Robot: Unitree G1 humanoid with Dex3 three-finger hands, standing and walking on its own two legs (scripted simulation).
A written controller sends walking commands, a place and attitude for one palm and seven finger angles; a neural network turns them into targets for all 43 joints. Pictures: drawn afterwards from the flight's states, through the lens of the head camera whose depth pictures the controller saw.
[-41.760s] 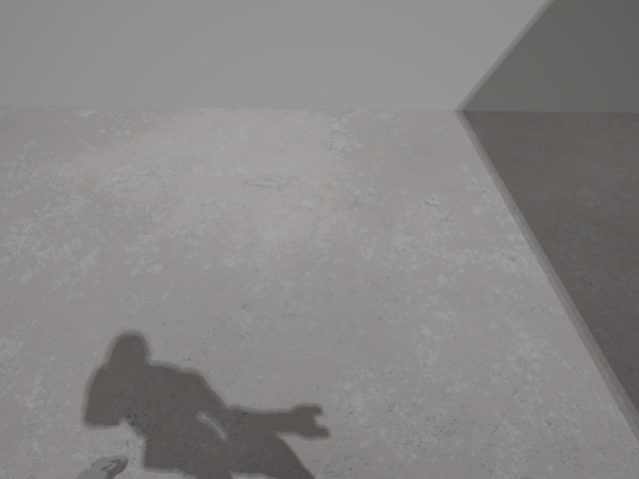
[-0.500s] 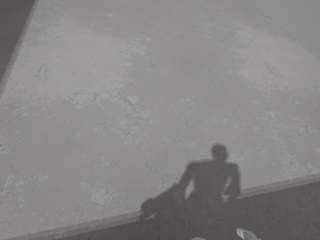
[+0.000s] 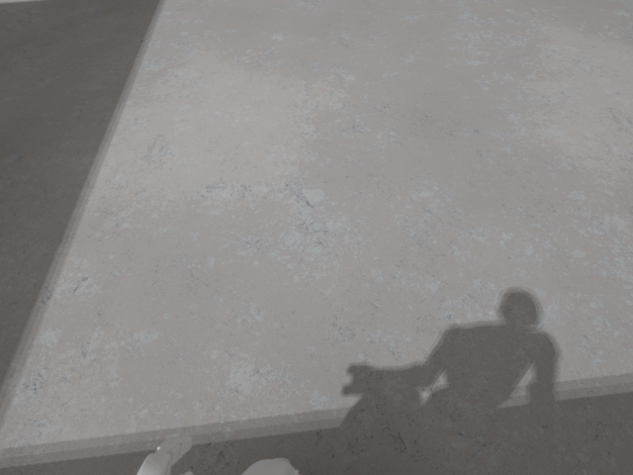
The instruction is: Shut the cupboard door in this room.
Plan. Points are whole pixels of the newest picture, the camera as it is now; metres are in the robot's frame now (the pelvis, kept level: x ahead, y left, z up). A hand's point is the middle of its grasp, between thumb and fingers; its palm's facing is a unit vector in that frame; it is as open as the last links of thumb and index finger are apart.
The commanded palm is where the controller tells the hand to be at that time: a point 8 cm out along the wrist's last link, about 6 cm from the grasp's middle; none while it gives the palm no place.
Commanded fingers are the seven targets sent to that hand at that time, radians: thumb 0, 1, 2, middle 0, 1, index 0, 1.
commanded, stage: turn or walk to find it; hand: left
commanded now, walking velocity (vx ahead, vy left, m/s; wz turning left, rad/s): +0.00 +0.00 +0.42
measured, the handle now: out of the picture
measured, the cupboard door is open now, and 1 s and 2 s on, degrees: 73 73 73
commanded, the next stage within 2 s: none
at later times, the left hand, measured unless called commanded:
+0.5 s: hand out of the picture -0.04 +0.27 -0.18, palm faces +0.28 -0.93 -0.24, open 7.4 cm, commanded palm none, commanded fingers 0.00 0.90 0.90 -0.20 -0.30 -0.20 -0.30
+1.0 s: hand out of the picture +0.02 +0.21 -0.14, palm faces +0.42 -0.87 -0.28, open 7.4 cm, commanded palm none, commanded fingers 0.00 0.90 0.90 -0.20 -0.30 -0.20 -0.30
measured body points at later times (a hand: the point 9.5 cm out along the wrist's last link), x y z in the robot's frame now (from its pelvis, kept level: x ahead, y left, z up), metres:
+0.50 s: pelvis -0.01 +0.05 +0.00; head +0.02 +0.09 +0.45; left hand -0.05 +0.32 -0.16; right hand +0.16 -0.16 -0.12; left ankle -0.04 +0.14 -0.73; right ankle -0.01 -0.11 -0.66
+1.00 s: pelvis +0.01 +0.00 +0.00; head +0.05 -0.03 +0.45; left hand +0.00 +0.26 -0.12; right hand +0.13 -0.22 -0.17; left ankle -0.09 +0.12 -0.65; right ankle +0.04 -0.08 -0.73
